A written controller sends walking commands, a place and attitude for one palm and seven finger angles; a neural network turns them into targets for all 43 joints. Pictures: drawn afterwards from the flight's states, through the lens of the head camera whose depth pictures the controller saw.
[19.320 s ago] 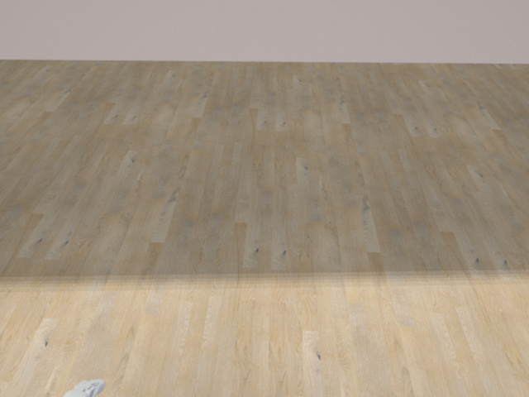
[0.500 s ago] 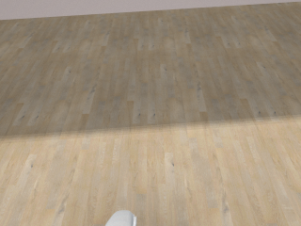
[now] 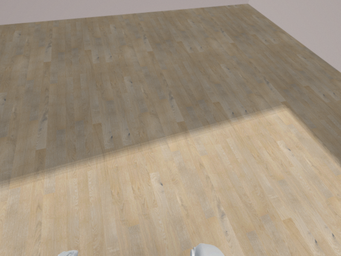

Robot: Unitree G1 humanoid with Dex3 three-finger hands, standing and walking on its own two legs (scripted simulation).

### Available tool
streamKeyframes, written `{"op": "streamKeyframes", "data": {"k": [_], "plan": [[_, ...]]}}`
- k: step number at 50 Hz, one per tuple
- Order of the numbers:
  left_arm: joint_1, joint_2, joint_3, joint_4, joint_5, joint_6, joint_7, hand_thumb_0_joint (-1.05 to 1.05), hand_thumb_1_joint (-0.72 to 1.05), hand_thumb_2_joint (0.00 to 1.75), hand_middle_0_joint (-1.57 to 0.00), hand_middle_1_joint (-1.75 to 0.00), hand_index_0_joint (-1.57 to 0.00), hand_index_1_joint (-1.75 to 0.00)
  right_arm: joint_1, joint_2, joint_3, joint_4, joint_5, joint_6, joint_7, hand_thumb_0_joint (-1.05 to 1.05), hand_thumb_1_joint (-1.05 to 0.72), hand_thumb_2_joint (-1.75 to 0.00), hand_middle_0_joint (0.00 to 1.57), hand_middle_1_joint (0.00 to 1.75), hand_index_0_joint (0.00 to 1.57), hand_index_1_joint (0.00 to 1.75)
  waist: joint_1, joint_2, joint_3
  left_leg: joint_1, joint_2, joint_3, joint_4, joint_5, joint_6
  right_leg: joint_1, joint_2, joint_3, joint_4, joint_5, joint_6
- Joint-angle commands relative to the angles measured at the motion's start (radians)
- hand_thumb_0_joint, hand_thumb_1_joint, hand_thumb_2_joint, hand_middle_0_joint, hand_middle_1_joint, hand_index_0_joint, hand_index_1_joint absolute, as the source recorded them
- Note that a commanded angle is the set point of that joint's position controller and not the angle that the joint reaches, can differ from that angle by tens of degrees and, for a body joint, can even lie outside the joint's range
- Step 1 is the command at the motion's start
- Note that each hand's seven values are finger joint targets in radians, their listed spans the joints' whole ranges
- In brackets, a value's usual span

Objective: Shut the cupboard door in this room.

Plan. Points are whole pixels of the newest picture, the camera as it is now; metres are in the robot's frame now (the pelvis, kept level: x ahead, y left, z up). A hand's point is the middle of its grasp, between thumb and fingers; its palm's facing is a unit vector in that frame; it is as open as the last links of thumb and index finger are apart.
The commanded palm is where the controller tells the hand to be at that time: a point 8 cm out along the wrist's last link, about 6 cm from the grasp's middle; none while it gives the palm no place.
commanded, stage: turn or walk to find it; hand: left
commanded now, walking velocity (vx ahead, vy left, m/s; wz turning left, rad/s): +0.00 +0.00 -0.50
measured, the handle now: out of the picture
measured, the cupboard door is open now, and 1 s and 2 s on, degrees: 100 100 100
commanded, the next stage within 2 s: none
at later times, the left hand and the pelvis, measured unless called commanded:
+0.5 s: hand out of the picture +0.11 +0.12 -0.16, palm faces -0.24 -0.94 -0.23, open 7.4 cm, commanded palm none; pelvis -0.02 -0.05 -0.01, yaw -15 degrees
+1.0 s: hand out of the picture +0.14 +0.11 -0.17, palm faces -0.48 -0.84 -0.24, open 7.4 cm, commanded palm none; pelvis -0.04 -0.03 -0.01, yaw -31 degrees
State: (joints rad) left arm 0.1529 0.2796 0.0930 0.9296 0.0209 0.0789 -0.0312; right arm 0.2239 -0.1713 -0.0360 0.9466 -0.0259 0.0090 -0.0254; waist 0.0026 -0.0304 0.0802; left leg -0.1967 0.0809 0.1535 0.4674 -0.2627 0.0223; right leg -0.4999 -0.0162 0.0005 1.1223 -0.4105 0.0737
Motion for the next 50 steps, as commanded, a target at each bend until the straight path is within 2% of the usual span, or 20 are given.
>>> {"op": "streamKeyframes", "data": {"k": [1,6,8,9,10,11,12,13,15,17,26,30,31,32,33,35,37,39,47,50], "plan": [[-0.088,0.017,-0.008,-0.094,-0.001,-0.021,0.000,0.00,0.90,0.90,-0.20,-0.30,-0.20,-0.30,0.071,-0.214,-0.065,-0.039,0.002,-0.023,-0.006,0.00,-0.90,-0.90,0.20,0.30,0.20,0.30,-0.045,0.186,-0.084,0.159,0.266,-0.149,-0.121,0.429,0.131,-0.052,-0.043,-0.037,-0.128,-0.040,0.012],[-0.083,0.005,-0.018,-0.095,-0.004,-0.038,0.003,0.00,0.90,0.90,-0.20,-0.30,-0.20,-0.30,0.077,-0.239,-0.080,-0.018,-0.001,-0.014,0.004,0.00,-0.90,-0.90,0.20,0.30,0.20,0.30,-0.053,0.258,-0.116,0.162,0.274,-0.083,-0.029,0.530,0.101,0.090,-0.011,-0.102,-0.393,-0.047,-0.022],[-0.034,0.023,-0.012,-0.076,-0.003,-0.050,0.007,0.00,0.90,0.90,-0.20,-0.30,-0.20,-0.30,0.073,-0.238,-0.082,-0.015,0.003,-0.012,0.008,0.00,-0.90,-0.90,0.20,0.30,0.20,0.30,-0.025,0.223,-0.130,0.105,0.254,-0.036,0.052,0.498,0.050,0.226,0.003,-0.123,-0.589,0.110,-0.040],[0.035,0.054,-0.007,-0.058,-0.001,-0.059,0.012,0.00,0.90,0.90,-0.20,-0.30,-0.20,-0.30,0.063,-0.230,-0.082,-0.021,0.009,-0.011,0.011,0.00,-0.90,-0.90,0.20,0.30,0.20,0.30,0.011,0.166,-0.155,0.047,0.228,0.002,0.160,0.422,0.004,0.351,-0.020,-0.099,-0.730,0.258,-0.056],[0.098,0.151,0.010,-0.037,0.006,-0.071,0.025,0.00,0.90,0.90,-0.20,-0.30,-0.20,-0.30,0.067,-0.170,-0.068,-0.045,0.015,-0.008,0.016,0.00,-0.90,-0.90,0.20,0.30,0.20,0.30,0.038,-0.053,-0.188,-0.194,0.164,0.052,0.333,0.123,-0.059,0.573,-0.212,0.113,-0.756,0.525,-0.120],[0.151,0.214,0.022,-0.018,-0.002,-0.073,0.036,0.00,0.90,0.90,-0.20,-0.30,-0.20,-0.30,-0.011,-0.114,-0.045,-0.098,0.014,0.000,0.015,0.00,-0.90,-0.90,0.20,0.30,0.20,0.30,0.073,-0.230,-0.167,-0.401,0.043,0.015,0.522,-0.375,-0.093,0.594,-0.393,0.319,-0.726,0.902,-0.228],[0.168,0.212,0.032,-0.019,-0.012,-0.067,0.047,0.00,0.90,0.90,-0.20,-0.30,-0.20,-0.30,-0.042,-0.132,-0.041,-0.104,0.015,0.022,-0.005,0.00,-0.90,-0.90,0.20,0.30,0.20,0.30,0.089,-0.239,-0.176,-0.389,0.041,-0.112,0.621,-0.382,-0.086,0.501,-0.396,0.332,-0.757,0.838,-0.280],[0.108,0.193,0.031,-0.028,-0.007,-0.060,0.052,0.00,0.90,0.90,-0.20,-0.30,-0.20,-0.30,-0.059,-0.137,-0.044,-0.098,0.015,0.027,-0.009,0.00,-0.90,-0.90,0.20,0.30,0.20,0.30,0.065,-0.221,-0.128,-0.415,0.036,-0.148,0.689,-0.339,-0.084,0.456,-0.361,0.339,-0.772,0.696,-0.297],[-0.006,0.136,0.015,-0.065,-0.005,-0.053,0.052,0.00,0.90,0.90,-0.20,-0.30,-0.20,-0.30,-0.031,-0.148,-0.047,-0.066,0.007,0.028,-0.001,0.00,-0.90,-0.90,0.20,0.30,0.20,0.30,0.013,-0.108,-0.092,-0.379,0.051,-0.145,0.686,-0.200,-0.092,0.383,-0.267,0.218,-0.759,0.555,-0.251],[-0.023,0.125,0.008,-0.076,-0.004,-0.061,0.047,0.00,0.90,0.90,-0.20,-0.30,-0.20,-0.30,-0.004,-0.146,-0.047,-0.052,0.004,0.030,0.004,0.00,-0.90,-0.90,0.20,0.30,0.20,0.30,-0.001,-0.105,-0.105,-0.340,0.031,-0.128,0.652,-0.149,-0.103,0.358,-0.229,0.185,-0.762,0.547,-0.228],[0.015,0.153,0.021,-0.066,0.006,-0.057,0.040,0.00,0.90,0.90,-0.20,-0.30,-0.20,-0.30,-0.064,-0.141,-0.038,-0.094,0.015,0.012,0.000,0.00,-0.90,-0.90,0.20,0.30,0.20,0.30,0.019,-0.109,-0.112,-0.220,-0.022,-0.126,0.355,-0.179,-0.090,0.306,-0.209,0.325,-0.761,0.453,-0.265],[-0.028,0.145,0.019,-0.071,-0.006,-0.046,0.037,0.00,0.90,0.90,-0.20,-0.30,-0.20,-0.30,0.050,-0.147,-0.035,-0.068,0.022,-0.006,-0.010,0.00,-0.90,-0.90,0.20,0.30,0.20,0.30,-0.040,-0.107,-0.153,0.023,-0.048,-0.103,0.015,-0.008,-0.073,0.210,-0.150,0.325,-0.667,0.445,-0.191],[-0.025,0.106,0.012,-0.082,-0.012,-0.042,0.036,0.00,0.90,0.90,-0.20,-0.30,-0.20,-0.30,0.078,-0.189,-0.040,-0.062,0.020,-0.018,-0.015,0.00,-0.90,-0.90,0.20,0.30,0.20,0.30,-0.051,0.014,-0.174,0.154,0.041,-0.192,-0.109,0.019,-0.043,0.100,-0.076,0.274,-0.573,0.342,-0.143],[0.013,0.046,0.000,-0.096,-0.019,-0.038,0.025,0.00,0.90,0.90,-0.20,-0.30,-0.20,-0.30,0.055,-0.280,-0.057,-0.079,0.007,-0.021,-0.013,0.00,-0.90,-0.90,0.20,0.30,0.20,0.30,-0.036,0.307,-0.150,0.222,0.283,-0.443,-0.201,0.063,0.039,-0.089,0.067,0.128,-0.369,0.009,-0.079],[-0.001,0.057,0.001,-0.100,-0.005,-0.033,0.022,0.00,0.90,0.90,-0.20,-0.30,-0.20,-0.30,0.040,-0.315,-0.064,-0.093,0.006,-0.014,-0.011,0.00,-0.90,-0.90,0.20,0.30,0.20,0.30,-0.045,0.349,-0.122,0.106,0.408,-0.493,-0.231,0.087,0.112,-0.095,0.057,0.056,-0.146,-0.183,-0.046],[-0.019,0.086,0.021,-0.081,0.006,-0.027,0.015,0.00,0.90,0.90,-0.20,-0.30,-0.20,-0.30,-0.034,-0.243,-0.048,-0.112,-0.001,-0.016,-0.014,0.00,-0.90,-0.90,0.20,0.30,0.20,0.30,-0.015,0.241,-0.054,-0.034,0.323,-0.395,-0.228,0.070,0.115,-0.062,0.020,0.078,0.042,-0.110,-0.033],[0.024,0.058,0.016,-0.058,0.004,-0.029,0.001,0.00,0.90,0.90,-0.20,-0.30,-0.20,-0.30,-0.069,-0.215,-0.043,-0.116,-0.002,-0.021,-0.012,0.00,-0.90,-0.90,0.20,0.30,0.20,0.30,0.012,0.170,-0.072,0.027,0.241,-0.239,-0.178,0.195,0.100,-0.073,0.004,0.036,0.078,-0.023,-0.017],[0.019,0.042,0.009,-0.056,0.001,-0.027,-0.002,0.00,0.90,0.90,-0.20,-0.30,-0.20,-0.30,-0.039,-0.204,-0.048,-0.106,0.003,-0.022,-0.010,0.00,-0.90,-0.90,0.20,0.30,0.20,0.30,-0.003,0.174,-0.082,0.074,0.229,-0.173,-0.151,0.283,0.105,-0.075,-0.011,0.005,0.042,-0.004,-0.005],[-0.055,0.003,-0.012,-0.086,-0.003,-0.035,0.000,0.00,0.90,0.90,-0.20,-0.30,-0.20,-0.30,0.047,-0.235,-0.077,-0.050,-0.001,-0.011,0.004,0.00,-0.90,-0.90,0.20,0.30,0.20,0.30,-0.054,0.238,-0.108,0.123,0.277,-0.091,-0.065,0.430,0.111,0.067,-0.022,-0.090,-0.315,-0.071,-0.013],[0.018,0.019,-0.009,-0.064,-0.005,-0.051,0.006,0.00,0.90,0.90,-0.20,-0.30,-0.20,-0.30,0.029,-0.243,-0.083,-0.045,0.002,-0.006,0.009,0.00,-0.90,-0.90,0.20,0.30,0.20,0.30,-0.012,0.236,-0.134,0.081,0.259,-0.035,0.058,0.442,0.052,0.225,0.002,-0.119,-0.582,0.097,-0.040]]}}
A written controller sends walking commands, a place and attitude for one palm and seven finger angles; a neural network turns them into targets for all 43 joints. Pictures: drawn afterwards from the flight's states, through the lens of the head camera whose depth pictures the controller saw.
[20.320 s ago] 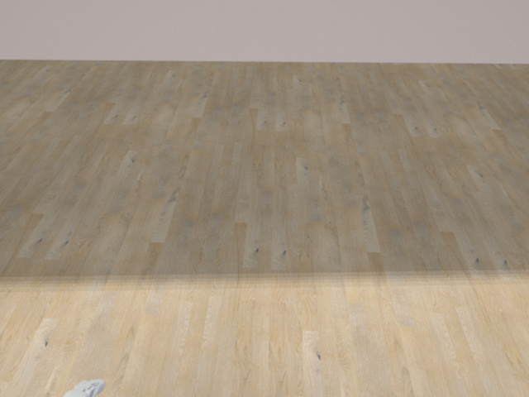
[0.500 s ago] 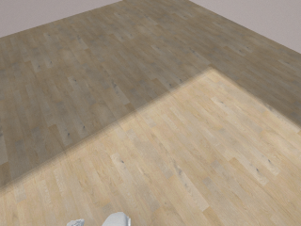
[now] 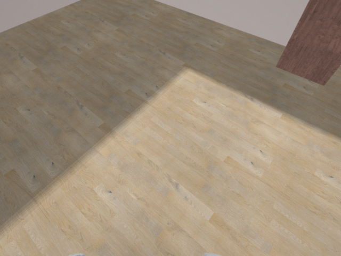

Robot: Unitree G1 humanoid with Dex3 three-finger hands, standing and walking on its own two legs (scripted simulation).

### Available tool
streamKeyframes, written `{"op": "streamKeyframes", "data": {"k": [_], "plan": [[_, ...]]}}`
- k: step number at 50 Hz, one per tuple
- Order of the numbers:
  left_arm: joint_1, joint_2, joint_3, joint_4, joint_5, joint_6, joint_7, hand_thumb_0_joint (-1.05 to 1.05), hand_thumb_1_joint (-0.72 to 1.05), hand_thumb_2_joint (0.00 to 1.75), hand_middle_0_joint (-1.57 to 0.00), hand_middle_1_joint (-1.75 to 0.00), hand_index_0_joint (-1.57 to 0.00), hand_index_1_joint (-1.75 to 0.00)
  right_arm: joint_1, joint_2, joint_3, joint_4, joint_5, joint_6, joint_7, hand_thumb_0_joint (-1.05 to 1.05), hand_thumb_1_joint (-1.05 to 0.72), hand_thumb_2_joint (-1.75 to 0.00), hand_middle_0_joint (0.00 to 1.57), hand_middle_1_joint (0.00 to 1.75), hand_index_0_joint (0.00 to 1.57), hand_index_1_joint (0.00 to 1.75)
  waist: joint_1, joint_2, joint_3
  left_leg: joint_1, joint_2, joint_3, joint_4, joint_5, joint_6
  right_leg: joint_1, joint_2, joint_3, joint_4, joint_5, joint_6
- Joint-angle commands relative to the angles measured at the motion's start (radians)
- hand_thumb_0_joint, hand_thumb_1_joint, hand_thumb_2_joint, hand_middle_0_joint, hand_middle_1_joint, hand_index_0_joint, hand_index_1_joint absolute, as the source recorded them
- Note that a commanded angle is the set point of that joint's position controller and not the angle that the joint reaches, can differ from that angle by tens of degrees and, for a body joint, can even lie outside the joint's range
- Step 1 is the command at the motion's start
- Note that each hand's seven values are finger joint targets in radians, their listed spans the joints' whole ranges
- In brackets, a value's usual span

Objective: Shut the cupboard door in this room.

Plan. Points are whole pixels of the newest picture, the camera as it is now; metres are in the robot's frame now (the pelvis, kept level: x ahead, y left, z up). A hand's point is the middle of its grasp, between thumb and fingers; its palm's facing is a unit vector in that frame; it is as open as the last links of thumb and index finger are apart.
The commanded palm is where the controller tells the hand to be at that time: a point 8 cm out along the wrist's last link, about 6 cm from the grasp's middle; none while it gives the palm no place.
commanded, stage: turn or walk to find it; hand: left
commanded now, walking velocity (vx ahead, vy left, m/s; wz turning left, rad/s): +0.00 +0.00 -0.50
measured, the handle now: out of the picture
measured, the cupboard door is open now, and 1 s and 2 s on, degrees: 100 100 100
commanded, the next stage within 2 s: none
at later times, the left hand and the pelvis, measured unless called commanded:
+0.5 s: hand out of the picture +0.10 +0.17 -0.17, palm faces -0.16 -0.96 -0.21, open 7.4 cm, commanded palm none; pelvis -0.01 -0.02 +0.00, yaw -12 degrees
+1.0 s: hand (167, 212) +0.26 +0.02 -0.16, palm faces -0.53 -0.83 -0.19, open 7.4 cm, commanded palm none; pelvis +0.06 -0.09 -0.01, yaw -30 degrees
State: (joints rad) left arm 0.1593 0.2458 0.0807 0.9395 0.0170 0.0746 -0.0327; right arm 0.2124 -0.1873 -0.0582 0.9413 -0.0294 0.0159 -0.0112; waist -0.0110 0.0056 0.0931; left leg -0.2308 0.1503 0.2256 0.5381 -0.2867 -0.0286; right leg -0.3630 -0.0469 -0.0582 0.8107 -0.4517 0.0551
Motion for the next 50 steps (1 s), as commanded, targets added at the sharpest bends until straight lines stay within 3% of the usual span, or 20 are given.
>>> {"op": "streamKeyframes", "data": {"k": [1,2,3,5,7,9,19,22,24,25,26,27,28,30,33,40,46,48,49,50], "plan": [[0.077,0.092,0.011,-0.055,0.002,-0.056,0.011,0.00,0.90,0.90,-0.20,-0.30,-0.20,-0.30,0.035,-0.215,-0.058,-0.045,0.011,-0.012,-0.003,0.00,-0.90,-0.90,0.20,0.30,0.20,0.30,0.037,0.114,-0.172,0.033,0.157,-0.066,0.100,0.362,0.049,0.232,0.011,-0.033,-0.409,0.292,-0.035],[0.129,0.199,0.028,-0.038,0.011,-0.071,0.024,0.00,0.90,0.90,-0.20,-0.30,-0.20,-0.30,0.041,-0.147,-0.042,-0.069,0.018,-0.009,0.002,0.00,-0.90,-0.90,0.20,0.30,0.20,0.30,0.062,-0.163,-0.191,-0.218,0.068,-0.018,0.290,0.003,-0.019,0.424,-0.206,0.227,-0.471,0.556,-0.108],[0.163,0.251,0.038,-0.026,0.000,-0.068,0.034,0.00,0.90,0.90,-0.20,-0.30,-0.20,-0.30,-0.033,-0.108,-0.024,-0.118,0.017,0.000,-0.002,0.00,-0.90,-0.90,0.20,0.30,0.20,0.30,0.089,-0.288,-0.165,-0.371,-0.030,-0.086,0.465,-0.363,-0.043,0.403,-0.364,0.395,-0.443,0.875,-0.213],[0.115,0.221,0.046,-0.033,-0.001,-0.059,0.051,0.00,0.90,0.90,-0.20,-0.30,-0.20,-0.30,-0.077,-0.127,-0.024,-0.112,0.017,0.021,-0.021,0.00,-0.90,-0.90,0.20,0.30,0.20,0.30,0.081,-0.263,-0.123,-0.384,-0.031,-0.222,0.617,-0.299,-0.030,0.281,-0.320,0.410,-0.466,0.700,-0.266],[0.020,0.163,0.027,-0.065,-0.002,-0.058,0.048,0.00,0.90,0.90,-0.20,-0.30,-0.20,-0.30,-0.043,-0.137,-0.027,-0.072,0.009,0.020,-0.013,0.00,-0.90,-0.90,0.20,0.30,0.20,0.30,0.032,-0.142,-0.103,-0.365,-0.022,-0.224,0.620,-0.164,-0.043,0.254,-0.227,0.293,-0.443,0.637,-0.227],[-0.009,0.153,0.020,-0.073,-0.003,-0.063,0.047,0.00,0.90,0.90,-0.20,-0.30,-0.20,-0.30,-0.003,-0.136,-0.025,-0.050,0.008,0.021,-0.009,0.00,-0.90,-0.90,0.20,0.30,0.20,0.30,0.012,-0.137,-0.128,-0.320,-0.033,-0.210,0.589,-0.106,-0.053,0.244,-0.191,0.248,-0.446,0.625,-0.205],[0.040,0.180,0.030,-0.056,0.006,-0.060,0.045,0.00,0.90,0.90,-0.20,-0.30,-0.20,-0.30,-0.077,-0.133,-0.014,-0.088,0.019,0.008,-0.015,0.00,-0.90,-0.90,0.20,0.30,0.20,0.30,0.043,-0.121,-0.133,-0.243,-0.080,-0.211,0.328,-0.150,-0.049,0.243,-0.190,0.394,-0.449,0.579,-0.258],[0.009,0.191,0.032,-0.061,0.005,-0.053,0.043,0.00,0.90,0.90,-0.20,-0.30,-0.20,-0.30,-0.040,-0.130,-0.011,-0.083,0.023,0.001,-0.020,0.00,-0.90,-0.90,0.20,0.30,0.20,0.30,0.022,-0.139,-0.142,-0.133,-0.105,-0.197,0.170,-0.123,-0.034,0.190,-0.163,0.416,-0.422,0.600,-0.240],[-0.019,0.177,0.029,-0.062,-0.003,-0.051,0.041,0.00,0.90,0.90,-0.20,-0.30,-0.20,-0.30,0.043,-0.129,-0.009,-0.064,0.024,-0.011,-0.022,0.00,-0.90,-0.90,0.20,0.30,0.20,0.30,-0.018,-0.122,-0.168,0.044,-0.110,-0.196,-0.036,-0.005,-0.026,0.102,-0.122,0.421,-0.390,0.422,-0.187],[-0.033,0.149,0.022,-0.077,-0.007,-0.047,0.036,0.00,0.90,0.90,-0.20,-0.30,-0.20,-0.30,0.100,-0.162,-0.011,-0.053,0.020,-0.024,-0.024,0.00,-0.90,-0.90,0.20,0.30,0.20,0.30,-0.043,-0.039,-0.186,0.193,-0.058,-0.237,-0.166,-0.013,-0.005,-0.020,-0.049,0.368,-0.327,0.208,-0.144],[-0.019,0.082,0.008,-0.098,-0.012,-0.042,0.022,0.00,0.90,0.90,-0.20,-0.30,-0.20,-0.30,0.123,-0.255,-0.028,-0.055,0.002,-0.030,-0.023,0.00,-0.90,-0.90,0.20,0.30,0.20,0.30,-0.052,0.235,-0.169,0.298,0.164,-0.498,-0.304,-0.234,0.061,-0.238,0.098,0.223,-0.125,-0.069,-0.086],[-0.022,0.079,0.009,-0.116,0.000,-0.041,0.014,0.00,0.90,0.90,-0.20,-0.30,-0.20,-0.30,0.110,-0.317,-0.040,-0.074,0.001,-0.022,-0.021,0.00,-0.90,-0.90,0.20,0.30,0.20,0.30,-0.050,0.337,-0.103,0.197,0.335,-0.658,-0.397,-0.425,0.134,-0.312,0.110,0.090,0.095,-0.144,-0.049],[-0.064,0.112,0.020,-0.106,0.014,-0.036,0.010,0.00,0.90,0.90,-0.20,-0.30,-0.20,-0.30,0.085,-0.292,-0.038,-0.069,0.001,-0.028,-0.022,0.00,-0.90,-0.90,0.20,0.30,0.20,0.30,-0.055,0.310,-0.054,0.104,0.325,-0.664,-0.442,-0.477,0.134,-0.311,0.058,0.134,0.218,-0.087,-0.040],[-0.037,0.109,0.029,-0.087,0.017,-0.046,-0.013,0.00,0.90,0.90,-0.20,-0.30,-0.20,-0.30,0.026,-0.225,-0.018,-0.084,0.001,-0.040,-0.019,0.00,-0.90,-0.90,0.20,0.30,0.20,0.30,-0.001,0.168,0.006,0.048,0.236,-0.489,-0.417,-0.385,0.120,-0.304,0.026,0.091,0.328,0.032,-0.034],[-0.001,0.063,0.017,-0.062,0.017,-0.053,-0.023,0.00,0.90,0.90,-0.20,-0.30,-0.20,-0.30,0.090,-0.180,-0.012,-0.059,0.005,-0.063,-0.017,0.00,-0.90,-0.90,0.20,0.30,0.20,0.30,-0.002,0.111,-0.037,0.135,0.156,-0.301,-0.368,-0.130,0.097,-0.324,0.008,0.062,0.390,0.169,-0.016],[-0.092,0.021,0.007,-0.084,0.014,-0.053,-0.028,0.00,0.90,0.90,-0.20,-0.30,-0.20,-0.30,0.229,-0.153,-0.024,0.009,0.004,-0.082,-0.015,0.00,-0.90,-0.90,0.20,0.30,0.20,0.30,-0.035,0.134,0.000,0.226,0.212,-0.194,-0.360,0.037,0.142,-0.398,-0.068,0.027,0.254,0.217,0.005],[-0.168,-0.009,-0.011,-0.096,0.010,-0.073,-0.030,0.00,0.90,0.90,-0.20,-0.30,-0.20,-0.30,0.245,-0.170,-0.038,0.055,-0.008,-0.075,-0.001,0.00,-0.90,-0.90,0.20,0.30,0.20,0.30,-0.051,0.178,0.005,0.183,0.219,-0.075,-0.284,0.152,0.123,-0.194,-0.036,-0.070,-0.086,0.138,-0.034],[-0.079,0.000,-0.005,-0.064,0.011,-0.088,-0.024,0.00,0.90,0.90,-0.20,-0.30,-0.20,-0.30,0.223,-0.183,-0.042,0.063,-0.005,-0.072,0.000,0.00,-0.90,-0.90,0.20,0.30,0.20,0.30,-0.003,0.161,-0.050,0.184,0.201,-0.021,-0.157,0.325,0.094,-0.035,0.014,-0.115,-0.203,0.157,-0.066],[0.053,0.031,0.002,-0.019,0.011,-0.097,-0.017,0.00,0.90,0.90,-0.20,-0.30,-0.20,-0.30,0.207,-0.185,-0.041,0.061,0.001,-0.071,0.003,0.00,-0.90,-0.90,0.20,0.30,0.20,0.30,0.064,0.104,-0.115,0.135,0.165,0.037,0.026,0.438,0.062,0.159,0.054,-0.145,-0.288,0.208,-0.086],[0.224,0.109,0.023,0.042,0.016,-0.112,-0.007,0.00,0.90,0.90,-0.20,-0.30,-0.20,-0.30,0.202,-0.160,-0.033,0.052,0.009,-0.073,0.012,0.00,-0.90,-0.90,0.20,0.30,0.20,0.30,0.141,-0.011,-0.212,-0.061,0.126,0.063,0.257,0.387,0.024,0.467,0.001,-0.062,-0.318,0.231,-0.121]]}}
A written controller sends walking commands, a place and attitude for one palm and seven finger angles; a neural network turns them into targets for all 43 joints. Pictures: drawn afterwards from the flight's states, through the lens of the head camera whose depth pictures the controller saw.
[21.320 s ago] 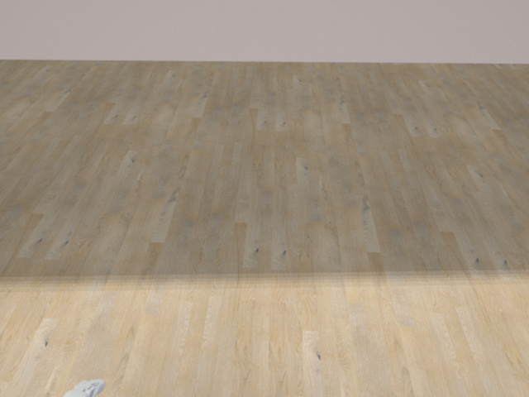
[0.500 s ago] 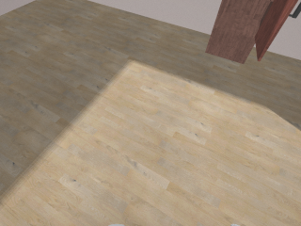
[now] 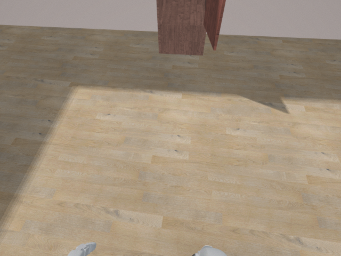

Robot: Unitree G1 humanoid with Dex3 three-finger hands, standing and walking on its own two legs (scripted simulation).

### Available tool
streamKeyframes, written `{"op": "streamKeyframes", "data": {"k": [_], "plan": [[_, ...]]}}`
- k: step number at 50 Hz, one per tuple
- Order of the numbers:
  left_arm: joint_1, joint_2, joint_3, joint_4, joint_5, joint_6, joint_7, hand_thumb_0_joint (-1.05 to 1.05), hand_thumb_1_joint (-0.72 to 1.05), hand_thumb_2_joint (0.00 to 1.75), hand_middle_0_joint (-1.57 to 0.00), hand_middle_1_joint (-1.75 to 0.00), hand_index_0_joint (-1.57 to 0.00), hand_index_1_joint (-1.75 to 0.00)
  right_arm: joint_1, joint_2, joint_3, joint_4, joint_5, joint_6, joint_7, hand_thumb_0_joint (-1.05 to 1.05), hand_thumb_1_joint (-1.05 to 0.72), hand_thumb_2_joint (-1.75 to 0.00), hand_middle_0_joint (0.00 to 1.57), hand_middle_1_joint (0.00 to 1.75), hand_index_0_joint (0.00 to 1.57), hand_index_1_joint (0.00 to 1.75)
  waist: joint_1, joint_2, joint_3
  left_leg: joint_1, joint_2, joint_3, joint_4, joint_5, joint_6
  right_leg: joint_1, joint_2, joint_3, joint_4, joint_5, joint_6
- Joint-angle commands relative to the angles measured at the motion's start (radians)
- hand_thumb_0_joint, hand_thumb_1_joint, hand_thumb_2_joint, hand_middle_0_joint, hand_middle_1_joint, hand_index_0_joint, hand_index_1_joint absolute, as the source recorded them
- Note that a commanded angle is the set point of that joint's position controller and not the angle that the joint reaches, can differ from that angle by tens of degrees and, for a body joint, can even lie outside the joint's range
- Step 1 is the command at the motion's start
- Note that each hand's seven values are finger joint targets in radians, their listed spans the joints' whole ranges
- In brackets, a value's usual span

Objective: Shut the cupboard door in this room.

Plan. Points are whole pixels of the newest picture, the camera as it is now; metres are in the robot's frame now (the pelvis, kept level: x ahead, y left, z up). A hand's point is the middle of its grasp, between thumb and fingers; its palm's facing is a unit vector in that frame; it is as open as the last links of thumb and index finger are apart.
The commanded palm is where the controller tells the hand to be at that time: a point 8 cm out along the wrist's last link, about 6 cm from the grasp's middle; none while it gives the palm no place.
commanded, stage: turn or walk to find it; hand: left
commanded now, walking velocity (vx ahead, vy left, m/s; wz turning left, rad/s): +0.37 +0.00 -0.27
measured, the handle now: out of the picture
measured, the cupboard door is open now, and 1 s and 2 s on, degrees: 100 100 100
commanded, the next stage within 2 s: stand and wait in 1.62 s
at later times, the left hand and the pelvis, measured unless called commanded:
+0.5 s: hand (114, 241) +0.18 +0.16 -0.17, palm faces +0.00 -0.98 -0.19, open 7.4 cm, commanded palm none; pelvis +0.21 -0.03 +0.00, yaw -5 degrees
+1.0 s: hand (152, 120) +0.60 +0.07 -0.16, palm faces -0.21 -0.95 -0.21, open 7.4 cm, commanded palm none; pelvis +0.44 -0.09 -0.01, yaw -10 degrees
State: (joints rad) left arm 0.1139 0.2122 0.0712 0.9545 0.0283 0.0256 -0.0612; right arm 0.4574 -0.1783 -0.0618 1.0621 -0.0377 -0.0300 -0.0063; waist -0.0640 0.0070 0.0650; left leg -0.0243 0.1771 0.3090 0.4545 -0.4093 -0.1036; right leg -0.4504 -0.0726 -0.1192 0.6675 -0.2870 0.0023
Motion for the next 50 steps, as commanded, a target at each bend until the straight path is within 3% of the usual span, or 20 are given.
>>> {"op": "streamKeyframes", "data": {"k": [1,2,3,5,9,21,23,25,26,27,28,29,31,34,37,44,47,48,49,50], "plan": [[0.431,0.275,0.063,0.074,0.001,-0.077,0.040,0.00,0.90,0.90,-0.20,-0.30,-0.20,-0.30,-0.071,-0.085,-0.007,-0.114,0.030,-0.032,0.014,0.00,-0.90,-0.90,0.20,0.30,0.20,0.30,0.250,-0.301,-0.277,-0.577,-0.042,-0.041,0.641,-0.116,0.054,0.785,-0.265,0.434,-0.254,0.076,-0.169],[0.432,0.328,0.073,0.086,-0.025,-0.071,0.052,0.00,0.90,0.90,-0.20,-0.30,-0.20,-0.30,-0.146,-0.106,-0.004,-0.156,0.036,-0.024,0.006,0.00,-0.90,-0.90,0.20,0.30,0.20,0.30,0.234,-0.338,-0.297,-0.696,-0.079,-0.186,0.825,-0.217,0.060,0.772,-0.376,0.666,-0.361,0.182,-0.227],[0.352,0.298,0.068,0.065,-0.022,-0.070,0.058,0.00,0.90,0.90,-0.20,-0.30,-0.20,-0.30,-0.201,-0.112,-0.011,-0.153,0.034,-0.024,0.001,0.00,-0.90,-0.90,0.20,0.30,0.20,0.30,0.216,-0.240,-0.220,-0.737,-0.053,-0.277,0.925,-0.128,0.064,0.671,-0.373,0.649,-0.377,0.141,-0.243],[0.206,0.190,0.033,0.031,-0.021,-0.077,0.064,0.00,0.90,0.90,-0.20,-0.30,-0.20,-0.30,-0.226,-0.103,-0.011,-0.129,0.017,-0.026,0.003,0.00,-0.90,-0.90,0.20,0.30,0.20,0.30,0.137,-0.019,-0.072,-0.704,0.015,-0.300,0.863,0.040,0.067,0.460,-0.294,0.458,-0.374,0.142,-0.212],[0.117,0.112,0.004,0.037,-0.007,-0.098,0.068,0.00,0.90,0.90,-0.20,-0.30,-0.20,-0.30,-0.105,-0.062,-0.007,-0.079,0.005,0.010,0.013,0.00,-0.90,-0.90,0.20,0.30,0.20,0.30,0.035,-0.111,-0.043,-0.542,0.001,-0.252,0.670,0.127,0.040,0.254,-0.175,0.245,-0.432,0.219,-0.166],[0.242,0.134,-0.004,0.108,-0.009,-0.113,0.075,0.00,0.90,0.90,-0.20,-0.30,-0.20,-0.30,-0.424,-0.076,0.006,-0.187,0.013,-0.017,0.045,0.00,-0.90,-0.90,0.20,0.30,0.20,0.30,0.102,-0.085,0.046,-0.542,-0.049,-0.218,0.228,0.223,0.072,0.430,-0.179,0.238,-0.423,0.396,-0.168],[0.253,0.142,-0.002,0.121,-0.010,-0.110,0.076,0.00,0.90,0.90,-0.20,-0.30,-0.20,-0.30,-0.393,-0.084,0.004,-0.175,0.011,-0.025,0.039,0.00,-0.90,-0.90,0.20,0.30,0.20,0.30,0.078,-0.082,0.017,-0.445,-0.095,-0.173,0.153,0.194,0.090,0.462,-0.161,0.208,-0.329,0.571,-0.154],[0.242,0.132,-0.004,0.119,-0.017,-0.111,0.075,0.00,0.90,0.90,-0.20,-0.30,-0.20,-0.30,-0.160,-0.138,-0.010,-0.098,0.000,-0.038,0.020,0.00,-0.90,-0.90,0.20,0.30,0.20,0.30,-0.027,-0.006,-0.116,-0.058,-0.113,-0.174,0.045,0.289,0.125,0.326,-0.095,0.142,-0.009,0.693,-0.100],[0.263,0.091,-0.008,0.100,-0.025,-0.109,0.067,0.00,0.90,0.90,-0.20,-0.30,-0.20,-0.30,0.003,-0.240,-0.034,-0.057,-0.012,-0.046,0.008,0.00,-0.90,-0.90,0.20,0.30,0.20,0.30,-0.078,0.163,-0.255,0.212,0.108,-0.450,0.018,0.347,0.204,0.108,0.009,0.071,0.264,0.382,-0.050],[0.272,0.060,-0.019,0.086,-0.030,-0.118,0.057,0.00,0.90,0.90,-0.20,-0.30,-0.20,-0.30,0.080,-0.301,-0.047,-0.026,-0.004,-0.034,0.009,0.00,-0.90,-0.90,0.20,0.30,0.20,0.30,-0.068,0.330,-0.294,0.315,0.301,-0.709,-0.087,0.407,0.296,-0.087,0.104,0.054,0.530,-0.254,-0.039],[0.223,0.074,-0.018,0.083,-0.023,-0.111,0.064,0.00,0.90,0.90,-0.20,-0.30,-0.20,-0.30,0.042,-0.271,-0.039,-0.020,0.010,-0.030,-0.001,0.00,-0.90,-0.90,0.20,0.30,0.20,0.30,-0.061,0.286,-0.283,0.256,0.310,-0.724,-0.139,0.302,0.296,-0.149,0.061,0.140,0.632,-0.256,-0.041],[0.156,0.077,-0.017,0.072,-0.023,-0.108,0.055,0.00,0.90,0.90,-0.20,-0.30,-0.20,-0.30,-0.028,-0.229,-0.031,-0.049,0.014,-0.031,-0.003,0.00,-0.90,-0.90,0.20,0.30,0.20,0.30,-0.045,0.158,-0.179,0.151,0.295,-0.672,-0.150,0.256,0.304,-0.205,0.008,0.140,0.663,-0.186,-0.038],[0.123,0.041,-0.015,0.075,-0.007,-0.095,0.041,0.00,0.90,0.90,-0.20,-0.30,-0.20,-0.30,-0.091,-0.142,-0.010,-0.053,0.007,-0.046,-0.003,0.00,-0.90,-0.90,0.20,0.30,0.20,0.30,0.003,0.071,-0.064,-0.031,0.219,-0.517,-0.205,0.260,0.261,-0.174,-0.039,0.139,0.610,-0.095,-0.023],[0.164,-0.003,-0.016,0.085,0.001,-0.060,0.038,0.00,0.90,0.90,-0.20,-0.30,-0.20,-0.30,-0.115,-0.104,-0.002,-0.036,0.014,-0.056,-0.005,0.00,-0.90,-0.90,0.20,0.30,0.20,0.30,0.060,0.098,-0.015,-0.189,0.135,-0.351,-0.254,0.282,0.220,-0.092,-0.058,0.098,0.518,-0.003,0.001],[0.140,-0.013,-0.014,0.059,0.001,-0.043,0.034,0.00,0.90,0.90,-0.20,-0.30,-0.20,-0.30,-0.113,-0.110,-0.010,-0.029,0.019,-0.059,-0.004,0.00,-0.90,-0.90,0.20,0.30,0.20,0.30,0.080,0.113,0.005,-0.182,0.120,-0.285,-0.288,0.280,0.237,-0.136,-0.084,0.079,0.399,0.075,0.027],[-0.042,-0.006,-0.014,-0.003,-0.002,-0.058,0.027,0.00,0.90,0.90,-0.20,-0.30,-0.20,-0.30,-0.024,-0.120,-0.026,0.022,0.008,-0.048,-0.001,0.00,-0.90,-0.90,0.20,0.30,0.20,0.30,0.032,0.118,0.030,-0.123,0.126,-0.245,-0.226,0.316,0.227,-0.020,-0.041,-0.002,0.014,0.092,0.023],[0.110,0.033,-0.003,0.045,0.002,-0.074,0.030,0.00,0.90,0.90,-0.20,-0.30,-0.20,-0.30,-0.034,-0.131,-0.026,0.032,0.012,-0.039,-0.003,0.00,-0.90,-0.90,0.20,0.30,0.20,0.30,0.111,0.070,-0.057,-0.105,0.083,-0.185,-0.007,0.469,0.176,0.232,0.022,-0.056,-0.145,0.121,-0.005],[0.256,0.087,0.012,0.096,0.005,-0.087,0.036,0.00,0.90,0.90,-0.20,-0.30,-0.20,-0.30,-0.027,-0.114,-0.022,0.034,0.017,-0.040,0.002,0.00,-0.90,-0.90,0.20,0.30,0.20,0.30,0.175,-0.012,-0.137,-0.210,0.034,-0.149,0.208,0.463,0.142,0.469,-0.003,-0.008,-0.180,0.125,-0.029],[0.408,0.210,0.040,0.138,0.011,-0.100,0.053,0.00,0.90,0.90,-0.20,-0.30,-0.20,-0.30,-0.009,-0.050,-0.008,0.012,0.028,-0.042,0.013,0.00,-0.90,-0.90,0.20,0.30,0.20,0.30,0.223,-0.294,-0.235,-0.464,-0.067,-0.093,0.540,0.107,0.104,0.689,-0.269,0.326,-0.258,0.098,-0.103],[0.433,0.266,0.052,0.150,-0.012,-0.099,0.060,0.00,0.90,0.90,-0.20,-0.30,-0.20,-0.30,-0.049,-0.048,0.002,-0.032,0.034,-0.034,0.009,0.00,-0.90,-0.90,0.20,0.30,0.20,0.30,0.205,-0.335,-0.251,-0.617,-0.126,-0.202,0.756,-0.181,0.098,0.710,-0.410,0.589,-0.374,0.124,-0.176]]}}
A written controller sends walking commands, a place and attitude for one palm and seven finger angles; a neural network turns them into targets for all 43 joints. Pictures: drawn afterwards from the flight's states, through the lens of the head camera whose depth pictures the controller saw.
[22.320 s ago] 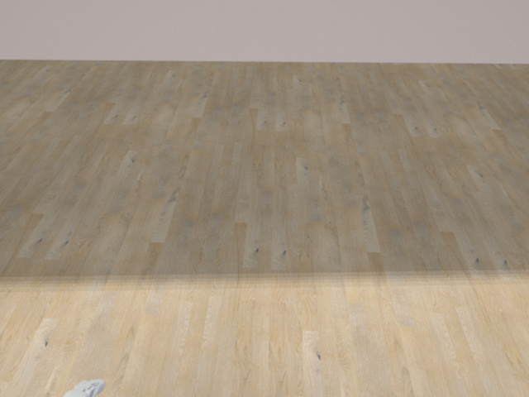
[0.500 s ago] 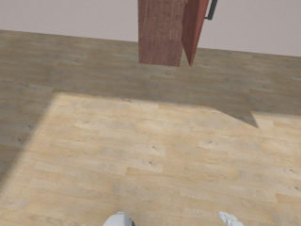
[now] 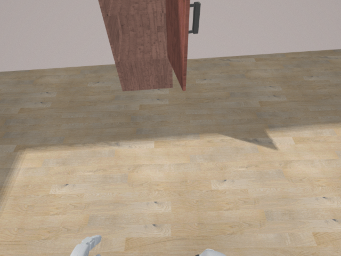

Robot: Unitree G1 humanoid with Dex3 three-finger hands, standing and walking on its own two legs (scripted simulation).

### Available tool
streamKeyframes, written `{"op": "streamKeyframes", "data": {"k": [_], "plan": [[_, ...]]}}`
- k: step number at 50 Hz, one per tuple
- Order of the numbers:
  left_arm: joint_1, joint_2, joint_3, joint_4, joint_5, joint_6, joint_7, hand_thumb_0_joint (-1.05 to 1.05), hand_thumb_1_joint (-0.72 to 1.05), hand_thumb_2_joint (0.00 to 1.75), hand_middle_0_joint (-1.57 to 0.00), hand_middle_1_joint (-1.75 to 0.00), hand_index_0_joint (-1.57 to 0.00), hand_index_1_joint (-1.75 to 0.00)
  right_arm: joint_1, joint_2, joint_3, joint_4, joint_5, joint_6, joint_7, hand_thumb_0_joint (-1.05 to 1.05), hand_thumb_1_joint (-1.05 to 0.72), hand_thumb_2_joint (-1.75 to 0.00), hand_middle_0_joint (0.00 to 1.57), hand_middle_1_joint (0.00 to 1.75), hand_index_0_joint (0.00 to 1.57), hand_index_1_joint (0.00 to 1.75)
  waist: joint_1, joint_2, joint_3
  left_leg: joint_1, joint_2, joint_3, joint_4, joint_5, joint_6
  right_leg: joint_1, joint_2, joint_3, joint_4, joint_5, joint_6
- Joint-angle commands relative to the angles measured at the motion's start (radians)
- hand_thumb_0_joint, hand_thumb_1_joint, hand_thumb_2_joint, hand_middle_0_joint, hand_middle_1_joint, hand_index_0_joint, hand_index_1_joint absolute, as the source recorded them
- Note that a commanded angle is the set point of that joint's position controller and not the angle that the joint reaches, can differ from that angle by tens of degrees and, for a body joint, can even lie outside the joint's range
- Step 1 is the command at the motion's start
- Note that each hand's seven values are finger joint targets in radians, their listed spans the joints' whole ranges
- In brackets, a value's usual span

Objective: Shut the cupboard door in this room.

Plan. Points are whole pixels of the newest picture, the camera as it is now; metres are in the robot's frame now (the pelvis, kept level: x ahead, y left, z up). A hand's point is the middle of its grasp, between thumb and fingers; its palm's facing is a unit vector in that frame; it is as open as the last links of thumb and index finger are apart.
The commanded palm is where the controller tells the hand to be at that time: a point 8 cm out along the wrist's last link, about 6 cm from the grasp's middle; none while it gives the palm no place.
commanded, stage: turn or walk to find it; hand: left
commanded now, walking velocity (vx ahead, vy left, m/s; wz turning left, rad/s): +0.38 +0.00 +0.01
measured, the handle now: (192, 19) +1.14 -0.11 +0.00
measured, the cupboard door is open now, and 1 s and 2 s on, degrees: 100 100 100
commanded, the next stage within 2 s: stand and wait in 0.62 s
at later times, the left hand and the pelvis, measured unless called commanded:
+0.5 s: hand out of the picture +0.14 +0.19 -0.18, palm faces +0.14 -0.98 -0.13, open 7.4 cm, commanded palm none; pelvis +0.22 +0.03 +0.00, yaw +3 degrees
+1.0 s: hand (124, 143) +0.50 +0.17 -0.15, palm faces -0.02 -0.98 -0.20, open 7.4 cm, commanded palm none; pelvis +0.40 +0.01 +0.00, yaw +1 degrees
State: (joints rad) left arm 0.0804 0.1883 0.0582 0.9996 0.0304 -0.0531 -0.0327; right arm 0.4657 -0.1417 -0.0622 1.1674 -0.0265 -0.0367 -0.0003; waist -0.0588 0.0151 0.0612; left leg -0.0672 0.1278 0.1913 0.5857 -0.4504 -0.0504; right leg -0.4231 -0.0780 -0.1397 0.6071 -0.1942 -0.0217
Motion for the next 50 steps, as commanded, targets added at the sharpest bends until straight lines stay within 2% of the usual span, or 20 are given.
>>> {"op": "streamKeyframes", "data": {"k": [1,3,6,12,18,21,22,23,24,26,29,32,38,43,45,46,47,48,49,50], "plan": [[0.388,0.264,0.061,0.088,-0.016,-0.018,0.035,0.00,0.90,0.90,-0.20,-0.30,-0.20,-0.30,-0.134,-0.099,-0.005,-0.140,0.020,-0.025,0.002,0.00,-0.90,-0.90,0.20,0.30,0.20,0.30,0.198,-0.264,-0.181,-0.621,-0.029,-0.177,0.728,-0.069,0.054,0.573,-0.398,0.581,-0.342,-0.019,-0.160],[0.237,0.161,0.031,0.049,-0.018,-0.020,0.039,0.00,0.90,0.90,-0.20,-0.30,-0.20,-0.30,-0.177,-0.089,-0.009,-0.138,0.008,-0.021,0.004,0.00,-0.90,-0.90,0.20,0.30,0.20,0.30,0.122,-0.068,-0.057,-0.615,0.041,-0.196,0.717,0.107,0.051,0.379,-0.322,0.414,-0.356,-0.085,-0.133],[0.192,0.091,0.008,0.049,-0.009,-0.033,0.042,0.00,0.90,0.90,-0.20,-0.30,-0.20,-0.30,-0.107,-0.054,-0.004,-0.108,-0.003,0.005,0.011,0.00,-0.90,-0.90,0.20,0.30,0.20,0.30,0.055,-0.120,-0.039,-0.518,0.047,-0.154,0.596,0.183,0.024,0.249,-0.236,0.206,-0.390,0.036,-0.095],[0.219,0.100,0.000,0.063,-0.009,-0.049,0.044,0.00,0.90,0.90,-0.20,-0.30,-0.20,-0.30,-0.247,-0.057,-0.003,-0.179,0.000,0.013,0.035,0.00,-0.90,-0.90,0.20,0.30,0.20,0.30,0.051,-0.132,0.036,-0.534,0.044,-0.111,0.318,0.281,0.004,0.245,-0.202,0.099,-0.428,0.125,-0.115],[0.286,0.138,0.004,0.098,-0.008,-0.041,0.046,0.00,0.90,0.90,-0.20,-0.30,-0.20,-0.30,-0.398,-0.083,0.006,-0.239,0.002,-0.004,0.046,0.00,-0.90,-0.90,0.20,0.30,0.20,0.30,0.086,-0.113,0.053,-0.467,0.008,-0.079,0.091,0.263,0.041,0.380,-0.227,0.108,-0.387,0.221,-0.113],[0.279,0.153,0.008,0.106,-0.013,-0.034,0.046,0.00,0.90,0.90,-0.20,-0.30,-0.20,-0.30,-0.253,-0.126,-0.003,-0.198,-0.006,-0.020,0.031,0.00,-0.90,-0.90,0.20,0.30,0.20,0.30,0.005,-0.044,-0.033,-0.178,-0.062,-0.020,-0.037,0.261,0.066,0.348,-0.186,0.041,-0.132,0.449,-0.078],[0.280,0.136,0.005,0.095,-0.017,-0.033,0.042,0.00,0.90,0.90,-0.20,-0.30,-0.20,-0.30,-0.089,-0.186,-0.018,-0.153,-0.012,-0.027,0.021,0.00,-0.90,-0.90,0.20,0.30,0.20,0.30,-0.059,0.050,-0.140,0.085,-0.017,-0.087,-0.088,0.296,0.094,0.223,-0.128,-0.003,0.102,0.387,-0.037],[0.326,0.075,-0.003,0.077,-0.027,-0.030,0.029,0.00,0.90,0.90,-0.20,-0.30,-0.20,-0.30,0.044,-0.309,-0.050,-0.120,-0.023,-0.032,0.008,0.00,-0.90,-0.90,0.20,0.30,0.20,0.30,-0.085,0.303,-0.257,0.321,0.241,-0.447,-0.165,0.331,0.183,-0.037,0.019,-0.055,0.427,-0.055,0.015],[0.271,0.080,-0.012,0.042,-0.024,-0.032,0.029,0.00,0.90,0.90,-0.20,-0.30,-0.20,-0.30,0.076,-0.345,-0.054,-0.106,-0.006,-0.018,0.001,0.00,-0.90,-0.90,0.20,0.30,0.20,0.30,-0.088,0.336,-0.274,0.326,0.342,-0.604,-0.267,0.311,0.245,-0.161,0.050,0.052,0.622,-0.386,0.013],[0.177,0.071,-0.004,0.045,-0.020,-0.025,0.024,0.00,0.90,0.90,-0.20,-0.30,-0.20,-0.30,-0.079,-0.251,-0.035,-0.141,0.004,-0.026,-0.008,0.00,-0.90,-0.90,0.20,0.30,0.20,0.30,-0.036,0.146,-0.122,0.128,0.316,-0.489,-0.311,0.269,0.229,-0.241,-0.043,0.131,0.700,-0.242,0.010],[0.232,0.033,-0.004,0.080,-0.004,0.003,0.015,0.00,0.90,0.90,-0.20,-0.30,-0.20,-0.30,-0.156,-0.149,-0.008,-0.142,0.004,-0.047,-0.010,0.00,-0.90,-0.90,0.20,0.30,0.20,0.30,0.046,0.077,-0.054,-0.067,0.213,-0.269,-0.365,0.323,0.165,-0.134,-0.077,0.125,0.619,-0.117,0.030],[0.254,0.002,-0.001,0.076,0.001,0.032,0.019,0.00,0.90,0.90,-0.20,-0.30,-0.20,-0.30,-0.150,-0.116,-0.010,-0.136,0.009,-0.052,-0.012,0.00,-0.90,-0.90,0.20,0.30,0.20,0.30,0.077,0.077,-0.012,-0.128,0.174,-0.183,-0.408,0.370,0.171,-0.155,-0.077,0.116,0.589,-0.018,0.054],[0.138,-0.005,-0.012,0.025,-0.007,0.041,0.027,0.00,0.90,0.90,-0.20,-0.30,-0.20,-0.30,-0.084,-0.123,-0.003,-0.096,0.011,-0.049,-0.018,0.00,-0.90,-0.90,0.20,0.30,0.20,0.30,0.066,0.095,0.002,-0.054,0.134,-0.076,-0.326,0.817,0.181,-0.115,-0.050,0.065,0.282,0.048,0.075],[0.086,-0.001,-0.025,0.018,-0.008,0.028,0.037,0.00,0.90,0.90,-0.20,-0.30,-0.20,-0.30,-0.045,-0.119,-0.005,-0.056,0.004,-0.023,-0.026,0.00,-0.90,-0.90,0.20,0.30,0.20,0.30,0.044,0.130,-0.008,-0.038,0.144,-0.092,-0.205,0.855,0.160,0.071,0.007,0.024,0.033,0.024,0.046],[0.199,0.035,-0.020,0.055,-0.009,0.012,0.042,0.00,0.90,0.90,-0.20,-0.30,-0.20,-0.30,-0.054,-0.116,-0.001,-0.043,0.009,-0.019,-0.027,0.00,-0.90,-0.90,0.20,0.30,0.20,0.30,0.105,0.075,-0.058,-0.047,0.111,-0.091,-0.075,0.769,0.112,0.242,0.005,0.020,-0.147,0.178,0.046],[0.274,0.088,-0.013,0.085,-0.007,0.000,0.050,0.00,0.90,0.90,-0.20,-0.30,-0.20,-0.30,-0.041,-0.085,0.003,-0.041,0.015,-0.021,-0.024,0.00,-0.90,-0.90,0.20,0.30,0.20,0.30,0.124,-0.018,-0.119,-0.128,0.063,-0.068,0.034,0.593,0.070,0.399,-0.074,0.094,-0.156,0.463,0.030],[0.322,0.149,-0.005,0.106,-0.009,-0.010,0.059,0.00,0.90,0.90,-0.20,-0.30,-0.20,-0.30,-0.003,-0.046,0.008,-0.048,0.021,-0.019,-0.021,0.00,-0.90,-0.90,0.20,0.30,0.20,0.30,0.114,-0.147,-0.173,-0.281,-0.030,-0.028,0.178,0.210,0.031,0.548,-0.254,0.269,-0.139,0.837,-0.050],[0.341,0.178,-0.003,0.110,-0.023,-0.017,0.058,0.00,0.90,0.90,-0.20,-0.30,-0.20,-0.30,0.007,-0.034,0.016,-0.053,0.030,0.003,-0.026,0.00,-0.90,-0.90,0.20,0.30,0.20,0.30,0.110,-0.225,-0.217,-0.286,-0.070,-0.086,0.317,-0.176,0.008,0.528,-0.363,0.346,-0.191,0.943,-0.163],[0.278,0.163,-0.002,0.100,-0.025,-0.015,0.064,0.00,0.90,0.90,-0.20,-0.30,-0.20,-0.30,-0.005,-0.041,0.018,-0.053,0.028,0.023,-0.030,0.00,-0.90,-0.90,0.20,0.30,0.20,0.30,0.091,-0.265,-0.211,-0.280,-0.044,-0.151,0.367,-0.200,0.008,0.452,-0.347,0.341,-0.227,0.846,-0.182],[0.202,0.135,-0.007,0.085,-0.023,-0.007,0.068,0.00,0.90,0.90,-0.20,-0.30,-0.20,-0.30,-0.029,-0.040,0.018,-0.045,0.027,0.027,-0.030,0.00,-0.90,-0.90,0.20,0.30,0.20,0.30,0.078,-0.190,-0.156,-0.290,-0.033,-0.177,0.374,-0.161,0.009,0.390,-0.324,0.315,-0.250,0.700,-0.181]]}}
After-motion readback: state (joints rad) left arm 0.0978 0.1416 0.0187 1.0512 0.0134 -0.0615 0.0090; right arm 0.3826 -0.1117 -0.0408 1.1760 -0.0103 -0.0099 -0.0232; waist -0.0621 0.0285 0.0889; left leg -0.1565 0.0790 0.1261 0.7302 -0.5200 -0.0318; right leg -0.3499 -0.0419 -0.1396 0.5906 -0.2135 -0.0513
